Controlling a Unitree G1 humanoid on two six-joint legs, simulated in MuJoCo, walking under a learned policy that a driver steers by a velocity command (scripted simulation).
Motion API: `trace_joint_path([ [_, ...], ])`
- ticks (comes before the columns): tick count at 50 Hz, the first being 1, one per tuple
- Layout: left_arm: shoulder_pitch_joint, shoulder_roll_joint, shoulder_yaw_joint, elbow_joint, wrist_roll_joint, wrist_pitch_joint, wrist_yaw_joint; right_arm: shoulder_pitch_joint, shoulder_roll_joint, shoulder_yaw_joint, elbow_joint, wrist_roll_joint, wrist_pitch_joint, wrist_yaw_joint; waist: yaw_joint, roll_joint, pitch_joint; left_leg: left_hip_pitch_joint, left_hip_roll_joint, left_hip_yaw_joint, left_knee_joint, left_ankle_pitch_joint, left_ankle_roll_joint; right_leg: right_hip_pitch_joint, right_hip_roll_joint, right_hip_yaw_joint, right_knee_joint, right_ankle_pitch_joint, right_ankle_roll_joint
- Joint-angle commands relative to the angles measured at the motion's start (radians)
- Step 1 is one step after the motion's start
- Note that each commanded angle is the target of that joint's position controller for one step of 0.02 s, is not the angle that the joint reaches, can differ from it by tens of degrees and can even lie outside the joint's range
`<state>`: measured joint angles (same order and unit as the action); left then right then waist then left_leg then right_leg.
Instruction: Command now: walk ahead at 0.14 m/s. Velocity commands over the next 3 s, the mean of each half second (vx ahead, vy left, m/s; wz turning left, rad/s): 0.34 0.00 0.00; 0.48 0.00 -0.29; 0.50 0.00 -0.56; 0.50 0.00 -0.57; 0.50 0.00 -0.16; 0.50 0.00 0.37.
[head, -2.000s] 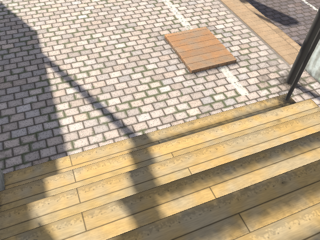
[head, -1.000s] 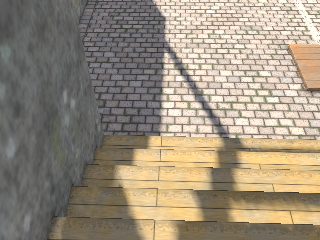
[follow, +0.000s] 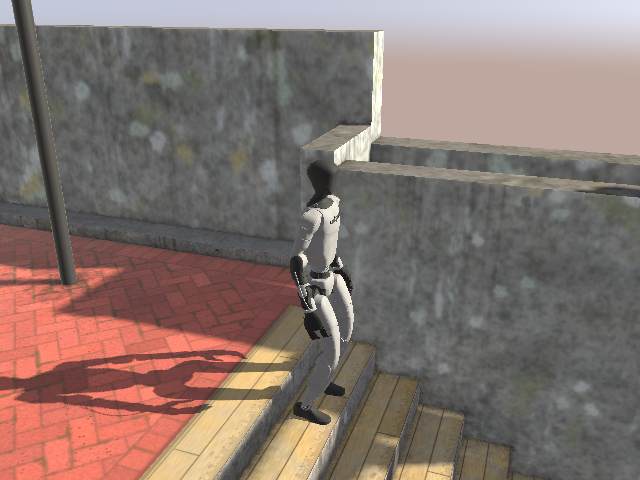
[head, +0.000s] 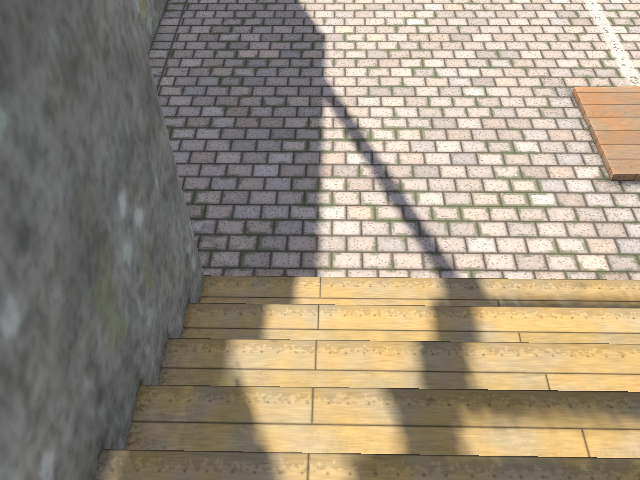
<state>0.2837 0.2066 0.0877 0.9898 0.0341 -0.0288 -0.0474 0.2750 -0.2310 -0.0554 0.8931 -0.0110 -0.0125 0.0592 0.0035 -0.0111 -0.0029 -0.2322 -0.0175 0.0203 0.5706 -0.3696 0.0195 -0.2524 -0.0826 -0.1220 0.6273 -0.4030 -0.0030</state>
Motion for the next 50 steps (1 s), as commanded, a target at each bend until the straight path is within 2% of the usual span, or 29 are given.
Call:
trace_joint_path([
  [1, 0.103, 0.147, 0.045, -0.003, 0.034, -0.012, 0.026, 0.077, -0.146, -0.055, -0.011, -0.03, -0.017, -0.022, -0.001, 0.0, 0.129, -0.087, 0.053, -0.101, -0.137, -0.279, 0.168, -0.054, -0.029, 0.092, -0.172, -0.319, -0.121],
  [4, 0.168, 0.055, 0.016, -0.006, 0.038, -0.055, 0.062, -0.03, -0.029, -0.031, -0.058, -0.034, -0.058, -0.053, 0.048, -0.04, 0.1, -0.208, 0.044, -0.095, -0.018, -0.181, 0.19, 0.106, -0.107, 0.243, -0.203, -0.227, -0.237],
  [6, 0.311, 0.073, 0.013, 0.027, 0.036, -0.078, 0.074, -0.107, 0.022, -0.016, -0.099, -0.038, -0.078, -0.057, 0.098, -0.158, 0.084, -0.387, -0.029, -0.001, 0.226, -0.13, 0.125, 0.267, -0.255, 0.459, -0.266, -0.023, -0.344],
  [10, 0.356, 0.046, -0.02, 0.039, 0.04, -0.076, 0.096, -0.219, 0.053, 0.01, -0.147, -0.051, -0.086, -0.052, 0.116, -0.092, 0.093, -0.543, 0.029, -0.04, 0.399, -0.207, 0.076, 0.252, -0.286, 0.45, -0.25, 0.029, -0.298],
  [13, 0.176, 0.046, -0.036, -0.01, 0.064, -0.066, 0.082, 0.06, 0.018, -0.001, -0.06, -0.073, -0.099, -0.021, -0.05, 0.0, 0.08, -0.143, 0.006, 0.033, 0.32, 0.063, 0.121, -0.2, -0.142, 0.2, -0.015, -0.162, -0.219],
  [15, -0.106, 0.151, -0.009, -0.147, 0.075, -0.083, 0.028, 0.612, -0.078, -0.044, 0.103, -0.101, -0.124, -0.012, -0.338, 0.173, -0.011, 0.482, -0.042, 0.015, 0.146, 0.078, 0.131, -0.7, 0.079, -0.008, 0.508, 0.043, -0.183],
  [16, -0.119, 0.081, -0.01, -0.171, 0.055, -0.095, 0.031, 0.549, -0.187, -0.042, 0.083, -0.124, -0.124, -0.024, -0.298, 0.225, 0.002, 0.35, 0.246, -0.505, -0.225, -0.13, 0.206, -0.722, 0.175, 0.071, 0.786, -0.257, -0.137],
  [17, -0.216, -0.014, -0.055, -0.233, 0.07, -0.108, 0.027, 0.47, -0.128, -0.011, 0.039, -0.097, -0.134, -0.026, -0.25, 0.151, 0.14, 0.285, 0.391, -0.9, -0.255, -0.419, 0.338, -1.004, 0.147, 0.308, 0.689, -0.107, -0.147],
  [19, -0.115, 0.033, -0.051, -0.162, 0.085, -0.099, 0.07, 0.153, -0.041, 0.023, -0.001, -0.033, -0.113, -0.026, -0.079, 0.067, 0.057, 0.051, 0.354, -0.695, -0.147, -0.307, 0.297, -0.861, 0.023, 0.253, 0.681, 0.061, -0.116],
  [22, 0.175, -0.066, -0.099, -0.064, 0.143, -0.107, 0.089, -0.058, 0.186, 0.077, -0.121, -0.083, -0.102, -0.091, 0.03, -0.041, 0.004, -0.41, 0.091, -0.135, 0.154, -0.055, 0.138, -0.308, 0.012, 0.163, 0.279, 0.669, -0.034],
  [24, 0.142, -0.05, -0.081, -0.038, 0.086, -0.13, 0.039, 0.005, 0.107, 0.081, -0.101, -0.075, -0.134, -0.118, 0.017, 0.035, 0.02, -0.743, -0.025, 0.087, 0.234, -0.151, 0.042, 0.092, 0.087, 0.01, 0.151, 1.04, 0.006],
  [26, 0.104, -0.013, -0.071, -0.058, 0.088, -0.116, 0.002, 0.114, -0.013, 0.066, -0.057, -0.054, -0.146, -0.097, 0.026, 0.048, 0.094, -0.828, -0.025, 0.002, 0.178, -0.272, 0.055, 0.274, 0.114, -0.026, 0.082, 0.823, 0.048],
  [28, 0.154, 0.039, -0.069, -0.059, 0.121, -0.086, 0.019, 0.141, -0.076, 0.066, -0.045, -0.014, -0.139, -0.069, 0.08, 0.027, 0.136, -0.614, 0.053, -0.224, 0.255, -0.24, 0.083, 0.246, 0.054, 0.045, -0.13, 0.532, -0.003],
  [30, 0.636, 0.105, -0.034, 0.109, 0.119, -0.056, 0.028, -0.057, -0.167, 0.033, -0.102, 0.011, -0.112, -0.032, 0.274, -0.145, 0.051, -0.292, -0.018, -0.241, 0.874, -0.153, 0.05, 0.318, -0.019, 0.085, -0.494, 0.575, -0.131],
  [31, 0.664, 0.104, -0.026, 0.115, 0.137, -0.062, 0.028, -0.021, -0.068, 0.047, -0.064, -0.051, -0.124, -0.001, 0.264, -0.201, -0.062, -0.541, -0.111, -0.243, 1.267, -0.211, 0.069, 0.607, -0.09, 0.246, -0.239, 0.652, -0.239],
  [32, 0.529, 0.195, -0.022, 0.031, 0.101, -0.075, 0.02, 0.193, 0.08, 0.065, -0.055, -0.073, -0.131, 0.005, 0.058, -0.087, -0.226, -0.692, -0.127, -0.288, 1.196, -0.122, 0.071, 0.766, -0.18, 0.417, -0.033, 1.105, -0.353],
  [33, 0.369, 0.256, 0.008, -0.036, 0.068, -0.087, -0.005, 0.159, 0.027, 0.062, -0.127, -0.086, -0.133, 0.006, 0.042, -0.079, -0.173, -0.947, -0.098, -0.279, 1.186, -0.104, -0.002, 0.829, -0.254, 0.582, 0.001, 1.154, -0.489],
  [34, 0.182, 0.23, 0.012, -0.075, 0.063, -0.086, -0.008, 0.097, -0.064, 0.048, -0.17, -0.078, -0.129, 0.014, 0.066, -0.136, -0.083, -1.246, -0.009, -0.301, 1.171, -0.096, -0.05, 0.81, -0.327, 0.769, -0.039, 0.576, -0.495],
  [36, 0.113, -0.089, -0.098, -0.063, 0.051, -0.068, -0.011, 0.027, -0.066, 0.058, -0.085, -0.1, -0.078, -0.003, 0.038, 0.246, 0.092, -1.031, 0.16, -0.252, 0.649, 0.25, -0.024, 0.158, -0.247, 0.588, -0.126, 0.501, -0.42],
  [37, 0.151, -0.102, -0.113, -0.04, 0.053, -0.069, -0.013, 0.063, -0.025, 0.067, -0.053, -0.097, -0.055, -0.01, -0.015, 0.065, 0.092, -0.717, 0.19, -0.165, 0.523, 0.291, -0.024, -0.151, -0.147, 0.523, -0.123, 0.567, -0.42],
  [38, 0.212, -0.037, -0.103, 0.004, 0.052, -0.076, -0.012, 0.046, 0.057, 0.094, -0.052, -0.096, -0.045, -0.003, -0.031, -0.096, 0.032, -0.489, 0.164, -0.076, 0.605, 0.312, -0.024, -0.347, -0.034, 0.455, -0.103, 0.513, -0.385],
  [39, 0.213, -0.001, -0.102, -0.006, 0.053, -0.083, -0.007, 0.1, 0.078, 0.121, -0.028, -0.109, -0.05, 0.016, -0.047, -0.066, 0.021, -0.312, 0.126, -0.024, 0.682, 0.441, -0.032, -0.523, 0.016, 0.402, -0.051, 0.369, -0.347],
  [40, 0.212, -0.054, -0.119, -0.017, 0.054, -0.101, 0.024, 0.028, 0.029, 0.117, -0.042, -0.144, -0.043, 0.016, 0.01, 0.027, -0.009, -0.436, 0.163, -0.114, 0.442, 0.724, -0.018, -0.384, 0.066, 0.387, 0.015, 0.176, -0.293],
  [42, 0.229, 0.009, -0.115, -0.036, 0.04, -0.123, 0.066, -0.12, -0.014, 0.117, -0.096, -0.095, -0.052, 0.003, 0.088, 0.089, -0.003, -0.314, 0.139, -0.059, 0.051, 0.947, -0.022, -0.404, 0.131, 0.311, 0.166, -0.032, -0.218],
  [44, 0.228, 0.117, -0.101, -0.04, 0.07, -0.108, 0.034, -0.127, -0.01, 0.112, -0.134, -0.061, -0.031, 0.006, 0.045, -0.022, 0.032, 0.028, 0.073, 0.037, 0.121, 0.749, -0.045, -0.654, 0.117, 0.345, 0.165, -0.132, -0.227],
  [46, 0.231, 0.129, -0.102, -0.074, 0.065, -0.1, 0.006, -0.059, -0.049, 0.096, -0.149, -0.078, -0.03, -0.002, -0.002, -0.029, 0.081, 0.11, 0.056, 0.011, 0.034, 0.515, -0.037, -0.583, 0.081, 0.463, 0.265, -0.119, -0.234],
  [48, 0.19, 0.172, -0.091, -0.086, 0.049, -0.08, -0.007, 0.079, -0.128, 0.061, -0.098, -0.05, -0.041, -0.014, -0.057, 0.012, 0.092, 0.162, 0.062, -0.031, -0.291, 0.558, 0.01, -0.338, 0.089, 0.537, 0.478, -0.029, -0.225],
  [49, 0.144, 0.177, -0.096, -0.103, 0.051, -0.064, -0.038, 0.305, -0.217, 0.02, -0.019, -0.044, -0.058, -0.02, -0.146, 0.028, 0.039, 0.306, 0.124, -0.049, -0.323, 0.632, 0.075, -0.306, 0.093, 0.55, 0.738, 0.107, -0.182],
  [50, 0.324, 0.057, -0.106, -0.039, 0.041, -0.064, -0.078, 0.532, -0.26, -0.018, 0.073, -0.082, -0.065, -0.004, -0.159, 0.212, -0.138, 0.68, 0.261, -0.139, -0.04, 1.057, 0.235, -0.551, 0.217, 0.418, 1.198, -0.009, -0.11],
])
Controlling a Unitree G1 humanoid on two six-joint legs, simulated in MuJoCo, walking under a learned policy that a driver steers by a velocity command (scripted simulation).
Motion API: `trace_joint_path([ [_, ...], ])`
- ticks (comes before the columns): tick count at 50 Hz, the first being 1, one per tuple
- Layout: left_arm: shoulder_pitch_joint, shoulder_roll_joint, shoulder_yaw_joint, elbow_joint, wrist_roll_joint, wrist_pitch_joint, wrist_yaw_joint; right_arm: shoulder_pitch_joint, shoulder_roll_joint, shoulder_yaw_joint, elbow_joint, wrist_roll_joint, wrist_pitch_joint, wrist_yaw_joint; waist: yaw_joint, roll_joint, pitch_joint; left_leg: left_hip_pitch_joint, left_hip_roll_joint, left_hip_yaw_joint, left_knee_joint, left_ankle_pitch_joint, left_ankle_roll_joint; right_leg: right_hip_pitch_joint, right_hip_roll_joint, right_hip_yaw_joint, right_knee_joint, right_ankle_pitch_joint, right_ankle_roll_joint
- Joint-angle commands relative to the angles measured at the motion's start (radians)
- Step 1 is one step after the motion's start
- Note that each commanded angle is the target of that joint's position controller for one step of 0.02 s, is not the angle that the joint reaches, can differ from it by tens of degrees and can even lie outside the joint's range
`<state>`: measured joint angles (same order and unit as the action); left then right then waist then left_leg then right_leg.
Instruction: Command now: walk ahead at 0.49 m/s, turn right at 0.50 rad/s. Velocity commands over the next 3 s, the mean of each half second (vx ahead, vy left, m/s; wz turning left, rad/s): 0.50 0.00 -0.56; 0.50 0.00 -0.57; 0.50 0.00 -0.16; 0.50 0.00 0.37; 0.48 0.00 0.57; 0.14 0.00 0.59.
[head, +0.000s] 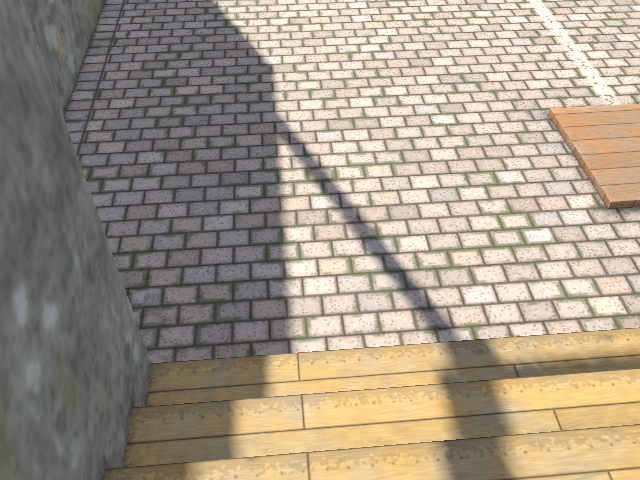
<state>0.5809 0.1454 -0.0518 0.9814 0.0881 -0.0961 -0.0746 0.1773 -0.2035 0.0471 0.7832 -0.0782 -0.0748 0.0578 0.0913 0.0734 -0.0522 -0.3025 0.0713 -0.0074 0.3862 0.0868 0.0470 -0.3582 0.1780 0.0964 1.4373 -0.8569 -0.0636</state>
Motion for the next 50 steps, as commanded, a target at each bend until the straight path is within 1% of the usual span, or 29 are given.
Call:
trace_joint_path([
  [1, 0.224, 0.029, 0.03, -0.042, -0.058, -0.011, -0.063, 0.553, -0.349, -0.126, 0.128, -0.02, -0.002, 0.026, -0.102, 0.199, -0.265, 0.961, 0.386, -0.261, 0.389, 1.227, 0.404, -0.763, -0.004, 0.043, 0.822, 0.062, -0.014],
  [2, 0.066, 0.128, 0.044, -0.14, -0.078, -0.009, -0.062, 0.541, -0.355, -0.143, 0.132, -0.043, 0.011, 0.041, -0.204, 0.126, -0.186, 0.875, 0.503, -0.555, 0.23, 0.8, 0.502, -1.046, -0.035, 0.038, 0.889, 0.113, 0.018],
  [3, -0.05, 0.132, 0.039, -0.157, -0.056, 0.0, -0.039, 0.379, -0.219, -0.114, 0.121, -0.037, 0.006, 0.029, -0.185, -0.034, -0.037, 0.683, 0.484, -0.52, 0.135, 0.232, 0.385, -1.158, -0.152, 0.118, 0.719, 0.377, 0.017],
  [4, -0.091, 0.117, 0.034, -0.137, -0.045, 0.015, -0.017, 0.333, -0.082, -0.07, 0.13, -0.023, 0.005, 0.034, -0.14, -0.113, 0.035, 0.432, 0.392, -0.405, 0.085, 0.008, 0.32, -1.044, -0.202, 0.114, 0.601, 0.522, -0.002],
  [6, -0.103, 0.041, 0.025, -0.121, -0.019, 0.024, -0.028, 0.241, 0.078, -0.021, 0.148, -0.034, -0.027, -0.006, -0.013, -0.103, 0.178, -0.04, 0.2, -0.146, 0.012, -0.041, 0.174, -0.756, -0.326, 0.092, 0.19, 0.851, -0.061],
  [7, -0.142, 0.041, 0.03, -0.111, 0.009, 0.027, -0.05, 0.213, 0.046, -0.025, 0.157, -0.019, -0.052, -0.028, -0.016, -0.014, 0.195, -0.172, 0.127, -0.069, -0.002, -0.068, 0.137, -0.638, -0.322, 0.028, 0.079, 0.918, -0.066],
  [8, -0.22, 0.11, 0.053, -0.125, -0.006, 0.02, -0.073, 0.158, 0.06, -0.015, 0.136, 0.001, -0.076, -0.041, -0.065, -0.068, 0.173, -0.325, 0.095, 0.037, -0.03, -0.176, 0.153, -0.474, -0.3, -0.031, -0.255, 1.13, -0.056],
  [9, -0.312, 0.113, 0.067, -0.118, -0.015, 0.02, -0.087, 0.261, 0.015, -0.014, 0.191, -0.018, -0.084, -0.04, -0.112, 0.019, 0.155, -0.343, 0.11, 0.027, -0.054, -0.276, 0.165, -0.405, -0.291, -0.08, -0.248, 1.206, -0.039],
  [11, -0.267, 0.102, 0.065, -0.116, -0.006, 0.017, -0.086, 0.361, -0.102, -0.033, 0.262, -0.054, -0.079, -0.036, -0.064, 0.04, 0.126, -0.221, 0.196, -0.089, 0.025, -0.089, 0.184, -0.477, -0.266, -0.024, -0.115, 1.128, -0.035],
  [13, -0.371, 0.125, 0.059, -0.135, -0.022, 0.006, -0.054, 0.418, -0.09, -0.024, 0.314, -0.061, -0.08, -0.049, -0.11, -0.041, 0.136, 0.226, 0.279, -0.179, 0.104, 0.067, 0.168, -0.866, -0.289, 0.156, -0.402, 1.189, -0.021],
  [14, -0.429, 0.122, 0.053, -0.15, -0.014, 0.0, -0.035, 0.5, -0.065, -0.025, 0.333, -0.044, -0.079, -0.067, -0.161, -0.054, 0.137, 0.408, 0.266, -0.172, 0.136, 0.021, 0.14, -0.995, -0.289, 0.159, -0.569, 1.262, -0.016],
  [15, -0.489, 0.097, 0.042, -0.166, 0.003, 0.001, -0.034, 0.55, -0.036, -0.005, 0.362, -0.057, -0.077, -0.074, -0.163, -0.029, 0.142, 0.431, 0.265, -0.185, 0.144, 0.013, 0.129, -1.006, -0.29, 0.149, -0.581, 1.262, -0.021],
  [16, -0.493, 0.103, 0.038, -0.147, -0.007, 0.003, -0.037, 0.531, 0.012, 0.01, 0.353, -0.06, -0.069, -0.074, -0.153, -0.054, 0.164, 0.354, 0.227, -0.112, 0.167, -0.01, 0.123, -0.917, -0.286, 0.126, -0.683, 1.4, -0.019],
  [19, -0.543, 0.103, 0.035, -0.163, -0.003, 0.021, -0.065, 0.467, -0.01, 0.017, 0.311, -0.052, -0.066, -0.047, -0.127, -0.03, 0.171, -0.109, 0.142, 0.094, 0.124, -0.147, 0.085, -0.327, -0.27, -0.081, -0.582, 1.451, -0.011],
  [23, -0.695, 0.097, 0.026, -0.22, -0.014, 0.029, -0.072, 0.623, -0.068, -0.003, 0.404, -0.015, -0.063, -0.1, -0.225, -0.056, 0.28, 0.271, 0.186, 0.071, 0.224, -0.048, 0.046, -0.496, -0.294, -0.093, -0.901, 1.26, 0.004],
  [27, -0.721, 0.097, 0.029, -0.195, 0.015, 0.05, -0.066, 0.622, -0.081, -0.023, 0.44, -0.015, -0.027, -0.094, -0.231, -0.06, 0.264, 0.352, 0.216, 0.063, 0.288, 0.136, 0.069, -0.336, -0.275, -0.136, -1.04, 1.153, 0.005],
  [29, -0.66, 0.129, 0.046, -0.135, 0.017, 0.043, -0.044, 0.595, -0.115, -0.044, 0.433, -0.011, -0.011, -0.081, -0.219, -0.074, 0.215, 0.397, 0.208, 0.079, 0.437, 0.268, 0.07, -0.213, -0.254, -0.165, -1.105, 1.042, 0.006],
  [31, -0.356, 0.195, 0.092, 0.004, 0.014, 0.016, -0.015, 0.581, -0.139, -0.052, 0.439, -0.036, 0.004, -0.038, -0.121, -0.112, 0.139, 0.217, 0.138, 0.129, 0.718, 0.169, 0.03, 0.235, -0.23, -0.206, -1.153, 1.28, -0.021],
  [32, -0.038, 0.243, 0.13, 0.097, 0.029, 0.008, -0.006, 0.509, -0.161, -0.059, 0.405, -0.065, 0.008, 0.0, 0.022, -0.156, 0.037, -0.119, 0.086, 0.188, 0.97, -0.028, -0.036, 0.739, -0.219, -0.236, -1.063, 1.39, -0.087],
  [33, 0.217, 0.302, 0.146, 0.186, 0.032, 0.033, 0.004, 0.524, -0.056, -0.044, 0.379, -0.05, 0.011, 0.055, 0.064, -0.292, -0.281, -0.44, -0.039, 0.16, 1.489, -0.87, -0.117, 1.297, -0.425, 0.021, -0.709, 1.867, -0.319],
  [34, 0.26, 0.357, 0.172, 0.207, 0.02, 0.028, 0.025, 0.28, -0.094, -0.054, 0.211, -0.005, -0.021, 0.063, 0.159, -0.213, -0.355, -0.632, -0.057, 0.035, 1.599, -0.971, -0.159, 1.352, -0.509, 0.192, -0.7, 2.031, -0.389],
  [35, 0.166, 0.309, 0.168, 0.181, 0.002, 0.006, 0.047, 0.047, -0.096, -0.048, 0.075, 0.025, -0.06, 0.037, 0.194, -0.131, -0.196, -0.834, -0.023, -0.029, 1.478, -0.998, -0.192, 1.203, -0.533, 0.221, -0.77, 1.708, -0.389],
  [37, -0.199, 0.108, 0.097, 0.064, -0.034, -0.005, 0.043, 0.1, -0.079, -0.035, 0.048, -0.003, -0.066, -0.008, -0.017, 0.079, -0.008, -0.697, 0.108, -0.167, 0.887, -0.62, -0.099, 0.633, -0.512, 0.203, -0.901, 1.211, -0.289],
  [38, -0.283, 0.084, 0.081, 0.014, -0.014, -0.007, 0.026, 0.138, -0.13, -0.06, 0.087, -0.005, -0.053, -0.041, -0.08, 0.026, 0.163, -0.44, 0.128, -0.125, 0.709, -0.508, -0.067, 0.177, -0.516, 0.171, -0.999, 1.254, -0.289],
  [40, -0.289, 0.182, 0.099, -0.029, -0.023, -0.015, 0.016, 0.274, -0.067, -0.044, 0.114, 0.013, -0.016, -0.041, -0.175, -0.157, 0.109, -0.067, 0.022, -0.004, 0.726, -0.303, -0.07, -0.242, -0.368, 0.083, -0.965, 1.291, -0.306],
  [42, -0.317, 0.117, 0.074, -0.102, 0.007, -0.047, 0.019, 0.317, -0.04, -0.029, 0.11, 0.007, -0.014, -0.013, -0.173, -0.071, 0.085, 0.046, 0.04, -0.104, 0.468, 0.204, -0.038, -0.41, -0.259, 0.011, -0.854, 0.978, -0.18],
  [44, -0.291, 0.16, 0.074, -0.108, 0.012, -0.045, 0.03, 0.289, -0.026, -0.018, 0.087, 0.038, -0.011, -0.018, -0.165, -0.087, 0.113, 0.219, 0.012, -0.075, 0.318, 0.394, -0.065, -0.544, -0.195, 0.011, -0.76, 0.576, -0.142],
  [48, -0.181, 0.203, 0.06, -0.121, -0.008, -0.02, 0.034, 0.146, -0.106, -0.042, -0.006, -0.006, -0.001, -0.009, -0.138, -0.06, 0.174, 0.256, -0.02, -0.013, 0.064, 0.238, -0.076, -0.375, -0.23, 0.157, -0.468, 0.445, -0.119],
  [50, -0.104, 0.263, 0.062, -0.089, -0.018, 0.018, 0.018, 0.214, -0.201, -0.086, 0.048, 0.015, -0.002, -0.007, -0.139, -0.059, 0.159, 0.256, 0.022, -0.046, -0.187, 0.335, -0.005, -0.147, -0.269, 0.267, -0.277, 0.642, -0.088],
])
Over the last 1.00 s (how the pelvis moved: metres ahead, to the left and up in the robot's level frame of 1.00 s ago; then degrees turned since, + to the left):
0.46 0.09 -0.31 -11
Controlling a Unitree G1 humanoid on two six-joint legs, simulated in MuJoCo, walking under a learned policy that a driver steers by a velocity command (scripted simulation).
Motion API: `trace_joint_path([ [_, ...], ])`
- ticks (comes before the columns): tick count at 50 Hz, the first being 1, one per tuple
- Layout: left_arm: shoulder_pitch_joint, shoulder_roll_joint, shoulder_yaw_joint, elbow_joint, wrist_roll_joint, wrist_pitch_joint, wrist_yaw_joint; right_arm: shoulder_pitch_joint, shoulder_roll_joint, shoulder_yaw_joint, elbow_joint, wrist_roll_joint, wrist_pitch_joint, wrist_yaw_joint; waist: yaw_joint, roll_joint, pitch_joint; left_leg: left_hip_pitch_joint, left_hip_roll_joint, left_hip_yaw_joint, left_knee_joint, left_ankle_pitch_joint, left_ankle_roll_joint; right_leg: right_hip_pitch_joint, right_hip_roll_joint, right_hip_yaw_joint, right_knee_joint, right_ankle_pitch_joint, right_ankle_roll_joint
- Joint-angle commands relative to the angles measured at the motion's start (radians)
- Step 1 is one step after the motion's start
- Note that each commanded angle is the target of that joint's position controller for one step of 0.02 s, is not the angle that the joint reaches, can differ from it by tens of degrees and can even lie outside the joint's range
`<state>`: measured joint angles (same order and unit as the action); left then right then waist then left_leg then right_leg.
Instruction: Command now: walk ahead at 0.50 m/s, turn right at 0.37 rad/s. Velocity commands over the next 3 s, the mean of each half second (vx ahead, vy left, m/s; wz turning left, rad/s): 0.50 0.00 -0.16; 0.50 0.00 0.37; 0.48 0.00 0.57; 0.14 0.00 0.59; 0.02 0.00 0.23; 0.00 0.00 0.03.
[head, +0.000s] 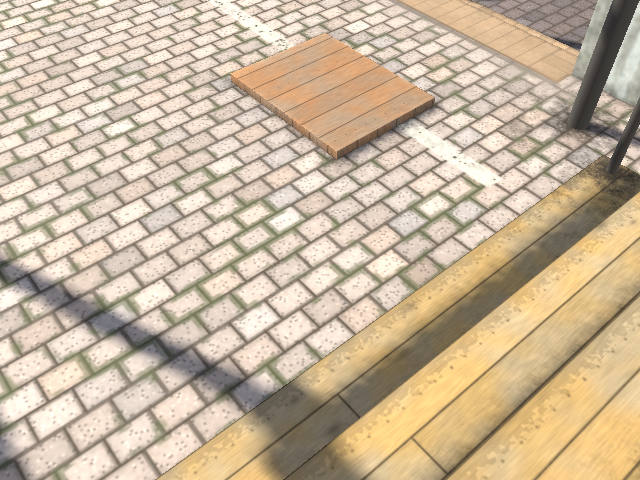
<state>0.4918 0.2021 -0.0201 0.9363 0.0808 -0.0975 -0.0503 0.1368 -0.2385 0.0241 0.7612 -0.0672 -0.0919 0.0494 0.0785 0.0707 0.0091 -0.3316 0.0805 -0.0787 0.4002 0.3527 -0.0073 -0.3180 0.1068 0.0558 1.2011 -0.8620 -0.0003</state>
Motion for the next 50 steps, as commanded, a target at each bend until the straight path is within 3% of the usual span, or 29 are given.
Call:
trace_joint_path([
  [1, -0.028, 0.192, 0.021, -0.042, 0.026, 0.025, -0.038, 0.529, -0.241, -0.111, 0.163, -0.001, -0.016, -0.001, -0.241, -0.008, -0.018, 0.588, 0.057, 0.048, -0.076, 0.19, 0.146, -0.3, -0.12, 0.203, 0.292, 0.746, -0.058],
  [2, 0.313, -0.014, 0.003, 0.041, 0.0, 0.021, -0.079, 0.623, -0.31, -0.127, 0.189, -0.003, -0.013, 0.028, -0.143, 0.284, -0.329, 1.06, 0.266, -0.097, 0.366, 0.925, 0.416, -0.645, 0.032, 0.017, 0.811, 0.033, 0.033],
  [3, 0.279, 0.089, 0.017, -0.029, -0.039, 0.013, -0.093, 0.609, -0.354, -0.139, 0.134, -0.024, 0.002, 0.044, -0.205, 0.216, -0.357, 1.084, 0.375, -0.394, 0.311, 0.918, 0.532, -0.933, 0.04, 0.008, 1.138, -0.029, 0.066],
  [4, 0.044, 0.154, 0.039, -0.092, -0.059, 0.005, -0.073, 0.612, -0.328, -0.142, 0.157, -0.052, 0.016, 0.049, -0.258, 0.066, -0.163, 0.954, 0.387, -0.421, 0.235, 0.602, 0.481, -1.185, -0.002, 0.001, 1.201, 0.067, 0.061],
  [5, -0.06, 0.144, 0.036, -0.15, -0.067, 0.0, -0.043, 0.541, -0.281, -0.118, 0.172, -0.019, 0.021, 0.057, -0.228, 0.065, -0.056, 0.737, 0.459, -0.6, 0.125, -0.01, 0.474, -1.299, -0.074, 0.087, 1.155, 0.23, 0.047],
  [6, -0.079, 0.113, 0.021, -0.147, -0.047, 0.003, -0.014, 0.461, -0.107, -0.057, 0.166, -0.013, 0.012, 0.062, -0.147, -0.032, 0.034, 0.496, 0.398, -0.496, 0.074, -0.126, 0.402, -1.198, -0.126, 0.148, 1.028, 0.419, 0.004],
  [7, -0.059, 0.05, -0.005, -0.139, -0.029, 0.008, -0.007, 0.368, -0.032, -0.026, 0.17, -0.035, 0.015, 0.061, -0.055, -0.105, 0.098, 0.226, 0.352, -0.39, 0.007, -0.239, 0.361, -1.039, -0.192, 0.206, 0.914, 0.583, -0.039],
  [9, -0.053, -0.024, -0.039, -0.138, 0.012, 0.026, -0.032, 0.275, 0.017, -0.015, 0.199, -0.038, -0.018, 0.011, -0.014, -0.106, 0.2, -0.037, 0.185, -0.216, -0.062, -0.531, 0.295, -0.986, -0.241, 0.161, 0.61, 0.799, -0.076],
  [11, -0.134, 0.022, -0.038, -0.169, 0.009, 0.019, -0.062, 0.247, 0.002, -0.019, 0.188, -0.016, -0.069, -0.023, -0.054, -0.109, 0.13, -0.194, 0.059, -0.074, -0.056, -0.56, 0.287, -0.818, -0.237, 0.049, 0.17, 1.121, -0.049],
  [13, -0.36, 0.019, -0.038, -0.206, -0.01, 0.035, -0.067, 0.394, -0.028, -0.001, 0.249, -0.009, -0.094, -0.016, -0.134, 0.004, 0.088, -0.412, 0.029, -0.035, -0.16, -0.663, 0.293, -0.436, -0.222, -0.079, -0.007, 1.346, -0.023],
  [16, -0.402, 0.107, -0.016, -0.215, -0.002, 0.049, -0.045, 0.403, -0.168, -0.023, 0.249, 0.014, -0.087, 0.003, -0.12, -0.008, 0.105, -0.09, 0.134, -0.123, -0.105, -0.379, 0.301, -0.465, -0.176, -0.05, -0.254, 1.163, 0.015],
  [19, -0.535, 0.071, -0.022, -0.271, -0.008, 0.053, -0.031, 0.481, -0.155, -0.035, 0.291, 0.018, -0.061, 0.01, -0.181, 0.012, 0.102, 0.307, 0.193, -0.178, -0.054, -0.193, 0.33, -0.548, -0.153, -0.065, -0.476, 0.858, 0.008],
  [20, -0.5, 0.061, -0.02, -0.272, 0.005, 0.045, -0.028, 0.433, -0.14, -0.032, 0.289, -0.022, -0.052, 0.007, -0.145, 0.042, 0.067, 0.329, 0.213, -0.194, 0.005, -0.078, 0.328, -0.493, -0.155, -0.043, -0.354, 0.87, -0.007],
  [22, -0.429, 0.121, 0.012, -0.265, 0.001, 0.036, -0.026, 0.33, -0.137, -0.052, 0.242, -0.011, -0.048, -0.013, -0.11, 0.002, 0.024, 0.338, 0.187, -0.117, 0.096, 0.088, 0.283, -0.356, -0.12, -0.077, -0.411, 0.727, -0.033],
  [23, -0.46, 0.146, 0.033, -0.274, -0.02, 0.034, -0.026, 0.331, -0.153, -0.068, 0.238, 0.047, -0.043, -0.014, -0.107, -0.026, 0.025, 0.306, 0.135, -0.077, 0.123, 0.104, 0.276, -0.207, -0.064, -0.186, -0.643, 0.626, -0.049],
  [24, -0.341, 0.067, 0.025, -0.189, -0.116, 0.037, 0.03, 0.465, -0.182, -0.073, 0.281, 0.072, 0.021, -0.04, -0.077, -0.003, 0.018, 0.29, 0.076, 0.003, 0.297, 0.233, 0.178, 0.036, -0.056, -0.145, -0.694, 0.718, -0.072],
  [25, -0.139, 0.123, 0.038, -0.148, -0.1, 0.033, 0.056, 0.508, -0.135, -0.07, 0.263, 0.069, 0.037, -0.053, -0.029, -0.024, -0.105, 0.061, 0.048, 0.012, 0.534, 0.019, 0.136, 0.393, -0.21, -0.001, -0.571, 1.064, -0.13],
  [26, 0.125, 0.212, 0.062, -0.092, -0.06, 0.002, 0.001, 0.522, 0.108, -0.001, 0.216, -0.047, -0.017, 0.02, 0.023, -0.358, -0.442, -0.357, -0.149, 0.049, 0.996, -0.9, 0.065, 0.889, -0.465, 0.361, -0.613, 1.162, -0.497],
  [27, 0.209, 0.154, 0.069, -0.038, 0.011, -0.006, -0.017, 0.348, -0.024, -0.046, 0.166, 0.01, -0.027, 0.047, 0.115, -0.188, -0.228, -0.543, -0.162, -0.092, 1.012, -0.929, 0.101, 0.654, -0.481, 0.526, -0.792, 0.823, -0.438],
  [28, 0.074, 0.14, 0.072, -0.045, 0.015, -0.012, -0.02, 0.221, -0.038, -0.056, 0.141, 0.03, -0.025, 0.029, 0.063, -0.102, 0.017, -0.579, -0.102, -0.099, 0.984, -0.798, 0.127, 0.401, -0.477, 0.39, -0.816, 0.707, -0.375],
  [31, -0.107, -0.003, 0.029, -0.063, -0.032, 0.017, 0.01, 0.253, -0.004, -0.046, 0.183, -0.028, -0.003, 0.004, -0.07, -0.102, 0.039, -0.34, 0.007, -0.042, 0.858, -0.707, 0.107, 0.04, -0.393, 0.174, -0.89, 0.634, -0.307],
  [33, -0.154, -0.037, 0.014, -0.062, -0.023, 0.003, 0.037, 0.307, 0.031, -0.037, 0.204, -0.055, 0.0, 0.022, -0.112, -0.113, 0.03, -0.204, -0.014, -0.006, 0.807, -0.481, 0.113, -0.122, -0.317, 0.043, -0.867, 0.666, -0.249],
  [34, -0.237, -0.073, -0.009, -0.083, 0.008, -0.014, 0.06, 0.267, 0.046, -0.029, 0.192, -0.053, -0.002, 0.027, -0.117, -0.086, 0.022, -0.22, 0.023, -0.062, 0.598, -0.281, 0.113, -0.148, -0.301, -0.013, -0.823, 0.618, -0.199],
  [40, -0.006, 0.008, -0.016, 0.052, 0.028, -0.029, 0.035, 0.13, -0.01, -0.038, 0.131, -0.018, 0.002, 0.013, -0.065, -0.084, 0.09, -0.095, 0.037, -0.016, 0.313, -0.067, 0.043, -0.199, -0.365, -0.026, -0.639, 0.497, -0.199],
  [43, 0.033, 0.025, -0.021, 0.071, 0.037, -0.029, 0.035, 0.066, -0.01, -0.035, 0.088, -0.04, 0.028, 0.004, -0.051, -0.105, 0.125, -0.043, 0.029, 0.017, 0.32, -0.092, 0.05, -0.189, -0.402, -0.018, -0.548, 0.38, -0.158],
  [47, 0.032, 0.088, 0.005, 0.099, -0.011, 0.019, 0.063, -0.051, -0.045, -0.048, 0.08, -0.037, 0.027, -0.013, -0.01, -0.076, 0.163, -0.026, 0.044, 0.029, -0.047, -0.34, 0.065, -0.022, -0.455, -0.009, -0.333, 0.426, -0.093],
  [48, 0.059, 0.115, 0.016, 0.113, 0.002, 0.045, 0.059, 0.017, -0.053, -0.057, 0.125, -0.007, 0.017, -0.02, -0.019, -0.032, 0.128, 0.085, 0.021, 0.077, -0.141, -0.245, 0.059, 0.008, -0.436, -0.019, -0.218, 0.48, -0.097],
  [49, 0.051, 0.188, 0.034, 0.113, 0.058, 0.061, 0.027, 0.258, -0.074, -0.081, 0.223, 0.013, -0.002, -0.017, -0.122, -0.014, 0.048, 0.406, -0.081, 0.211, -0.078, -0.11, 0.051, -0.122, -0.381, -0.116, -0.017, 0.668, -0.098],
  [50, 0.031, 0.179, 0.048, 0.128, 0.055, 0.068, -0.003, 0.439, -0.193, -0.133, 0.285, -0.001, -0.014, -0.017, -0.223, 0.078, -0.021, 0.564, -0.053, 0.168, -0.161, -0.021, 0.113, -0.193, -0.302, -0.193, 0.309, 0.651, -0.051],
])
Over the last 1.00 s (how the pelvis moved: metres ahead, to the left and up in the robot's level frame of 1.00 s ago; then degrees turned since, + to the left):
0.55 -0.09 -0.31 -34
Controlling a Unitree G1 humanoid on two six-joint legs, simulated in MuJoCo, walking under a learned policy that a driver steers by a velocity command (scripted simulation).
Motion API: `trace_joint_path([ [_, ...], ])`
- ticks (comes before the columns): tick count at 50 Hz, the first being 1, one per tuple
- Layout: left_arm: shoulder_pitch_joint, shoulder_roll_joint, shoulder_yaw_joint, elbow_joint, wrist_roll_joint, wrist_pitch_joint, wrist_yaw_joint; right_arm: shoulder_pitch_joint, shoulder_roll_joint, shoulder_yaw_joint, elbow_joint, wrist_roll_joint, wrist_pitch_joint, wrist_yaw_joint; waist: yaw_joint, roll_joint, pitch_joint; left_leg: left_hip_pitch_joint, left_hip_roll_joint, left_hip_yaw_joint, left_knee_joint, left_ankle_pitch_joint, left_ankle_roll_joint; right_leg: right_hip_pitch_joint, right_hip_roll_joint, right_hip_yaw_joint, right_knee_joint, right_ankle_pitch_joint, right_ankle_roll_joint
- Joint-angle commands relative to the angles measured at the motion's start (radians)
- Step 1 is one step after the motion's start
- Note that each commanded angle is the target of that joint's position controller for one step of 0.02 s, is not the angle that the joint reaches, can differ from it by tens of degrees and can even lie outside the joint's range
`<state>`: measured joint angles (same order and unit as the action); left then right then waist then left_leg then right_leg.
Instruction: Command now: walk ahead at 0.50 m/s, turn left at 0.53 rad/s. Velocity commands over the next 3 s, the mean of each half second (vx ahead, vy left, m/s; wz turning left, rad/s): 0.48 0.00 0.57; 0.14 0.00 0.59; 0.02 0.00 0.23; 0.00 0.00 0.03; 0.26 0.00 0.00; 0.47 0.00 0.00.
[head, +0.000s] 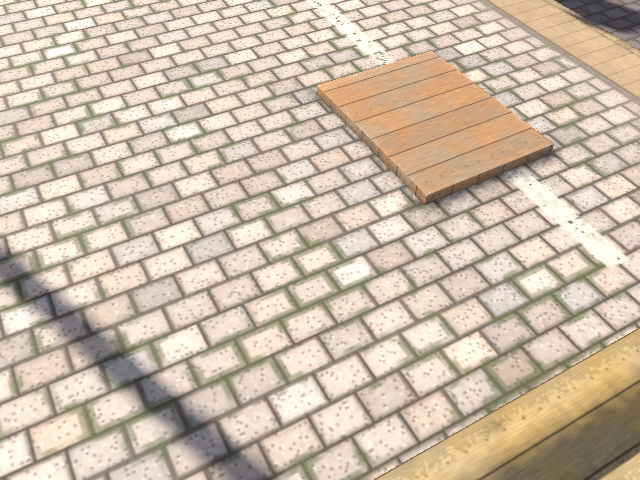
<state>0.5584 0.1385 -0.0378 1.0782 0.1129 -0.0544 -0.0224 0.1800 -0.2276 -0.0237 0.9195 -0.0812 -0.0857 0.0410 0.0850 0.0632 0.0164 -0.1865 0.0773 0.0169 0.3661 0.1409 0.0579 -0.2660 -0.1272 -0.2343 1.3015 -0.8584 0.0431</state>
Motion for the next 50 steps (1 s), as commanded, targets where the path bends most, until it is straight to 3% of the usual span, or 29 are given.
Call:
trace_joint_path([
  [1, 0.135, 0.076, 0.04, 0.003, -0.005, 0.015, -0.078, 0.618, -0.339, -0.122, 0.204, -0.015, -0.014, -0.014, -0.177, 0.26, -0.219, 0.753, 0.14, -0.152, 0.229, 1.058, 0.278, -0.508, 0.085, 0.032, 0.759, 0.058, -0.009],
  [2, -0.024, 0.054, 0.025, -0.088, -0.053, -0.016, -0.1, 0.716, -0.362, -0.141, 0.232, -0.028, -0.039, -0.01, -0.266, 0.146, -0.218, 0.901, 0.215, -0.293, 0.267, 1.166, 0.348, -0.816, 0.119, 0.116, 0.906, 0.059, 0.012],
  [3, -0.316, 0.081, 0.03, -0.236, -0.093, -0.059, -0.092, 0.677, -0.295, -0.133, 0.212, -0.017, -0.048, -0.007, -0.349, 0.069, -0.067, 0.878, 0.292, -0.457, 0.157, 0.599, 0.364, -1.15, 0.08, 0.217, 0.785, 0.084, 0.001],
  [4, -0.409, 0.159, 0.06, -0.272, -0.107, -0.071, -0.06, 0.58, -0.176, -0.085, 0.204, 0.001, -0.045, 0.011, -0.286, -0.007, 0.029, 0.695, 0.339, -0.523, 0.128, 0.295, 0.347, -1.186, 0.023, 0.277, 0.672, 0.168, -0.016],
  [6, -0.257, 0.093, 0.035, -0.224, -0.049, -0.063, -0.029, 0.383, 0.019, 0.001, 0.177, -0.03, -0.024, 0.027, -0.093, -0.113, 0.139, 0.2, 0.285, -0.405, 0.121, 0.005, 0.288, -1.029, -0.081, 0.414, 0.367, 0.495, -0.102],
  [8, -0.291, 0.062, 0.025, -0.203, 0.001, -0.044, -0.023, 0.151, 0.064, 0.033, 0.047, 0.024, -0.048, 0.008, -0.067, -0.128, 0.14, -0.352, 0.082, -0.22, -0.001, -0.16, 0.269, -0.516, -0.064, 0.313, -0.251, 1.0, -0.106],
  [10, -0.403, 0.046, 0.013, -0.276, -0.009, -0.021, -0.039, 0.095, -0.062, 0.038, 0.036, 0.023, -0.056, 0.023, -0.022, 0.035, 0.061, -0.699, 0.004, -0.228, -0.033, -0.287, 0.247, -0.076, 0.03, 0.198, -0.19, 1.088, -0.067],
  [12, -0.161, 0.104, 0.025, -0.22, -0.001, -0.011, -0.045, 0.101, -0.167, 0.018, -0.005, 0.003, -0.069, 0.031, 0.049, -0.045, 0.045, -0.761, -0.014, -0.237, 0.182, -0.173, 0.231, 0.082, 0.081, 0.145, -0.082, 1.017, -0.032],
  [13, -0.272, 0.134, 0.023, -0.255, -0.017, -0.017, -0.039, 0.151, -0.15, 0.02, 0.032, -0.026, -0.084, 0.013, -0.01, -0.087, 0.056, -0.555, 0.005, -0.351, 0.296, -0.3, 0.198, -0.108, 0.02, 0.335, -0.174, 1.097, 0.003],
  [17, -0.716, 0.125, 0.013, -0.384, -0.004, -0.033, -0.031, 0.721, -0.002, 0.019, 0.234, 0.018, -0.071, -0.049, -0.313, 0.005, 0.065, 0.373, 0.071, -0.626, 0.563, -0.18, 0.215, -0.9, 0.069, 0.319, -0.482, 0.691, -0.017],
  [18, -0.791, 0.122, 0.013, -0.389, -0.013, -0.05, -0.049, 0.873, 0.059, 0.021, 0.294, 0.007, -0.051, -0.052, -0.376, -0.088, 0.016, 0.372, -0.012, -0.613, 0.617, -0.124, 0.198, -0.852, 0.126, 0.321, -0.469, 0.594, -0.05],
  [20, -0.583, 0.098, 0.021, -0.335, -0.028, -0.066, -0.068, 0.614, 0.06, 0.026, 0.224, -0.017, -0.028, -0.004, -0.193, -0.112, -0.068, -0.287, -0.133, -0.468, 0.76, 0.063, 0.14, -0.094, 0.146, 0.345, -0.49, 0.741, -0.15],
  [21, -0.198, 0.185, 0.053, -0.253, -0.069, -0.068, -0.055, 0.389, 0.044, 0.022, 0.124, -0.038, -0.028, 0.04, 0.036, -0.236, -0.239, -0.822, -0.203, -0.3, 0.969, 0.133, 0.053, 0.623, 0.0, 0.533, -0.517, 0.762, -0.292],
  [22, 0.019, 0.211, 0.056, -0.199, -0.052, -0.08, -0.021, 0.217, 0.034, 0.025, -0.005, -0.041, -0.03, 0.035, 0.168, -0.187, -0.384, -1.038, -0.21, -0.247, 1.296, -0.563, 0.041, 0.84, -0.258, 0.835, -0.524, 0.738, -0.397],
  [23, 0.005, 0.214, 0.063, -0.169, -0.026, -0.089, -0.002, 0.032, -0.012, 0.01, -0.081, 0.001, -0.028, 0.007, 0.159, -0.049, -0.148, -1.076, -0.139, -0.227, 1.334, -0.604, 0.034, 0.495, -0.3, 0.848, -0.54, 0.78, -0.396],
  [25, -0.203, 0.082, 0.029, -0.201, -0.032, -0.099, 0.032, -0.052, 0.018, -0.001, -0.119, -0.015, -0.007, -0.052, 0.055, -0.1, 0.041, -0.985, -0.029, -0.168, 1.077, -0.415, -0.009, 0.097, -0.255, 0.646, -0.586, 0.562, -0.307],
  [27, -0.461, -0.082, -0.018, -0.329, -0.057, -0.103, 0.084, 0.186, 0.067, 0.011, -0.017, -0.085, 0.012, -0.089, -0.078, -0.179, 0.069, -0.562, 0.042, -0.119, 0.689, -0.115, -0.055, -0.316, -0.145, 0.415, -0.628, 0.392, -0.198],
  [30, -0.528, 0.149, 0.052, -0.375, -0.017, -0.141, 0.069, 0.343, 0.081, -0.034, 0.079, -0.067, 0.001, -0.044, -0.158, -0.071, 0.079, 0.097, -0.095, 0.095, 0.45, 0.428, -0.089, -0.778, -0.018, 0.081, -0.501, 0.082, -0.076],
  [33, -0.42, 0.142, 0.057, -0.383, -0.048, -0.115, 0.055, 0.336, 0.024, -0.064, 0.034, -0.105, 0.006, -0.037, -0.183, -0.153, 0.096, 0.112, -0.115, 0.156, 0.46, 0.193, -0.036, -0.594, -0.123, 0.188, -0.381, 0.165, -0.074],
  [35, -0.469, 0.146, 0.052, -0.387, -0.091, -0.072, 0.054, 0.637, -0.067, -0.094, 0.175, -0.065, 0.019, -0.054, -0.308, 0.071, 0.068, 0.097, 0.011, 0.012, -0.07, 0.2, 0.055, -0.211, -0.034, 0.214, 0.196, 0.241, 0.058],
  [36, -0.518, 0.137, 0.049, -0.403, -0.052, -0.052, 0.016, 0.808, -0.096, -0.111, 0.228, -0.031, 0.005, -0.067, -0.399, 0.187, 0.018, 0.396, -0.001, -0.02, -0.094, 0.278, 0.154, -0.393, 0.106, 0.182, 0.606, -0.042, 0.033],
  [37, -0.32, -0.045, 0.022, -0.429, -0.07, -0.06, -0.024, 0.612, -0.278, -0.115, 0.077, 0.016, -0.018, -0.051, -0.176, 0.111, -0.229, 0.663, 0.199, -0.377, 0.267, 1.016, 0.298, -0.657, 0.179, 0.338, 0.641, 0.118, 0.012],
  [38, -0.3, 0.115, 0.058, -0.432, -0.096, -0.072, -0.035, 0.483, -0.312, -0.126, 0.017, -0.005, -0.03, -0.024, -0.172, 0.008, -0.22, 0.669, 0.279, -0.495, 0.302, 1.224, 0.379, -0.847, 0.169, 0.369, 0.761, 0.127, 0.046],
  [40, -0.291, 0.269, 0.101, -0.421, -0.097, -0.081, 0.003, 0.268, -0.183, -0.072, -0.089, 0.009, -0.04, 0.007, -0.098, -0.082, -0.174, 0.409, 0.234, -0.466, 0.307, 0.74, 0.257, -0.947, 0.081, 0.404, 0.565, 0.356, 0.055],
  [42, -0.354, 0.249, 0.095, -0.417, -0.065, -0.073, 0.048, 0.155, -0.05, -0.008, -0.105, 0.034, -0.042, 0.024, -0.016, -0.036, -0.023, -0.07, 0.18, -0.549, 0.244, 0.46, 0.202, -0.804, 0.005, 0.407, 0.376, 0.465, 0.058],
  [43, -0.333, 0.24, 0.095, -0.391, -0.057, -0.068, 0.053, 0.192, -0.07, -0.009, -0.115, 0.061, -0.043, 0.007, -0.022, -0.12, -0.036, -0.218, 0.136, -0.45, 0.177, 0.428, 0.21, -0.617, 0.009, 0.37, 0.134, 0.628, 0.069],
  [46, -0.355, 0.153, 0.079, -0.385, -0.04, -0.029, 0.034, 0.27, -0.187, -0.027, -0.104, 0.034, -0.04, 0.006, -0.04, -0.057, -0.093, -0.244, 0.065, -0.474, 0.229, 0.371, 0.24, -0.495, 0.044, 0.304, 0.041, 0.652, 0.096],
  [47, -0.314, 0.175, 0.078, -0.37, -0.026, -0.024, 0.02, 0.226, -0.205, -0.027, -0.123, -0.007, -0.037, 0.011, -0.029, -0.057, -0.127, -0.237, 0.044, -0.445, 0.297, 0.358, 0.214, -0.454, 0.07, 0.307, 0.111, 0.712, 0.086],
  [50, -0.397, 0.238, 0.098, -0.421, -0.033, -0.012, 0.023, 0.221, -0.182, -0.017, -0.147, 0.009, -0.036, 0.016, -0.06, -0.026, -0.104, -0.101, 0.087, -0.522, 0.361, 0.387, 0.18, -0.564, 0.088, 0.324, 0.149, 0.524, 0.09],
])
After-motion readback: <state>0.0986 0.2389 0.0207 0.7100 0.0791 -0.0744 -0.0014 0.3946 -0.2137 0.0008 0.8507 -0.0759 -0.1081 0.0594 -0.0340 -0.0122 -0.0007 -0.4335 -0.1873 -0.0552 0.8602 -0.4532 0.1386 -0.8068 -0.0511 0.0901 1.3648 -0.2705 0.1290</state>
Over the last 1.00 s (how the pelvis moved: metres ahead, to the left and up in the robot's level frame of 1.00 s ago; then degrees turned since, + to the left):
0.44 0.05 -0.19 10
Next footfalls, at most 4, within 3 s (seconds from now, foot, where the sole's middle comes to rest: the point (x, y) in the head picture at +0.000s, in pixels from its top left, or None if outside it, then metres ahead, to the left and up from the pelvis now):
0.32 right None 0.30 -0.12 -0.82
0.72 left None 0.38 0.11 -0.99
1.22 right None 0.53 -0.07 -0.99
2.70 right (271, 434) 0.79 0.21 -1.16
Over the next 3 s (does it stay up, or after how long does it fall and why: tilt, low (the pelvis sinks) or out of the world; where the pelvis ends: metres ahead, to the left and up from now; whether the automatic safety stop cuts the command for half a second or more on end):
stays up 0.72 0.26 -0.39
